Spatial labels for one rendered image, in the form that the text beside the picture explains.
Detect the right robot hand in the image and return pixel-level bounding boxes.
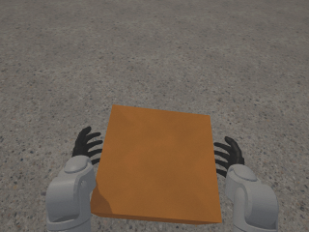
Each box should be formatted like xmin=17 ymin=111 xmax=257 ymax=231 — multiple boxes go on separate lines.
xmin=213 ymin=136 xmax=245 ymax=178

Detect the left robot forearm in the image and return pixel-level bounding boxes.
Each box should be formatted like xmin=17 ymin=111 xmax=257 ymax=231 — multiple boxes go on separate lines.
xmin=45 ymin=155 xmax=97 ymax=232

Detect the left robot hand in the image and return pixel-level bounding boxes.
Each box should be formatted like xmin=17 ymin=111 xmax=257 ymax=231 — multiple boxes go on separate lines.
xmin=71 ymin=126 xmax=103 ymax=165

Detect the carton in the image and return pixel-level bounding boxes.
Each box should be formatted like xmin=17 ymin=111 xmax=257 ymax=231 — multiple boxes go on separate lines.
xmin=90 ymin=104 xmax=222 ymax=225

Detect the right robot forearm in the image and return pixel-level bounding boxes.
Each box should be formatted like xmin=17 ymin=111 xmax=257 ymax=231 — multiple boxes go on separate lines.
xmin=224 ymin=163 xmax=279 ymax=232

